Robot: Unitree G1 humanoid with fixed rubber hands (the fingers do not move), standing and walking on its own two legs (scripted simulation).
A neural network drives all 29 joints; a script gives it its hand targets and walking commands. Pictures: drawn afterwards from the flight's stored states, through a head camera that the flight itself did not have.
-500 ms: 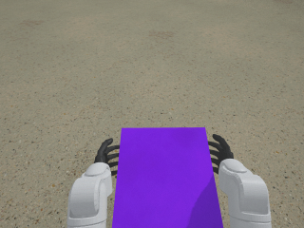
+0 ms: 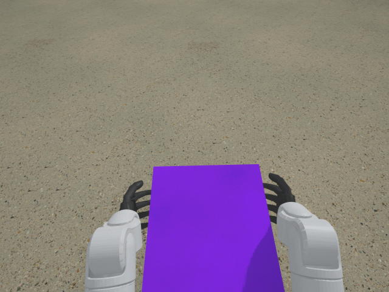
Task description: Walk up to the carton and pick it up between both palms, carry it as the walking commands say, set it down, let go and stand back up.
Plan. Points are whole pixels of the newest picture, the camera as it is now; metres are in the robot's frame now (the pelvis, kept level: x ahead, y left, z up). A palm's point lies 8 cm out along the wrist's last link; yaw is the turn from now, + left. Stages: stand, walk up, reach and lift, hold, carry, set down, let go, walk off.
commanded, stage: carry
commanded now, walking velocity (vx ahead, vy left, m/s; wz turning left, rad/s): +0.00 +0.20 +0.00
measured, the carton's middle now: (207, 239) +0.26 +0.00 -0.01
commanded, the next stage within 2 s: none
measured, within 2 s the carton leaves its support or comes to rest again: neither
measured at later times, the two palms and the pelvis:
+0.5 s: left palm (32, 253) +0.21 +0.29 +0.08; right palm (200, 239) +0.22 +0.01 +0.07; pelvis -0.05 +0.15 -0.01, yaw +0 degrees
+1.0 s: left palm out of the picture +0.15 +0.46 +0.07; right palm (92, 275) +0.17 +0.18 +0.08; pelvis -0.11 +0.31 +0.00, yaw +1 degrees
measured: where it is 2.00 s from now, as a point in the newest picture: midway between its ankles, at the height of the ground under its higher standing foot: outside the picture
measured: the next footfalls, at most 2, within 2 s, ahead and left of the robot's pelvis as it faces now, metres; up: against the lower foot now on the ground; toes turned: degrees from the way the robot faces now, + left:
left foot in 0.18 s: +0.05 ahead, +0.22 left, +0.00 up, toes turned +8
right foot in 0.50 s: -0.02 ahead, +0.06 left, +0.00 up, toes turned -9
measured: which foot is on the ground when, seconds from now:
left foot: up 0.00-0.16, down 0.18-0.52, up 0.54-0.80, down 0.82-1.00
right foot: down 0.00-0.20, up 0.22-0.48, down 0.50-0.82, up 0.84-1.00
